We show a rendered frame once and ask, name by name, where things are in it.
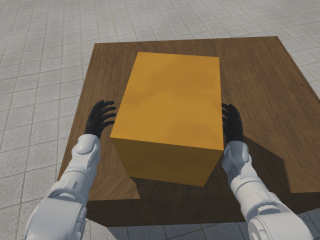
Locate carton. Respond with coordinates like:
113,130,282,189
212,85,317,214
110,52,224,187

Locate left robot forearm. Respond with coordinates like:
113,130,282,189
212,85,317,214
24,134,101,240

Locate right robot forearm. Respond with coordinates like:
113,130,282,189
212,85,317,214
221,140,314,240

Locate right robot hand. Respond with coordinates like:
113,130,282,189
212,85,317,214
221,103,243,143

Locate left robot upper arm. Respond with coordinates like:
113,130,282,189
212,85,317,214
26,198,88,240

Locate left robot hand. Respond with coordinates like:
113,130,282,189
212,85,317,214
84,100,116,139

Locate pedestal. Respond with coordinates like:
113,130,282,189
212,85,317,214
57,36,320,227

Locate right robot upper arm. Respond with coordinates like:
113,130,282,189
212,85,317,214
248,212,313,240

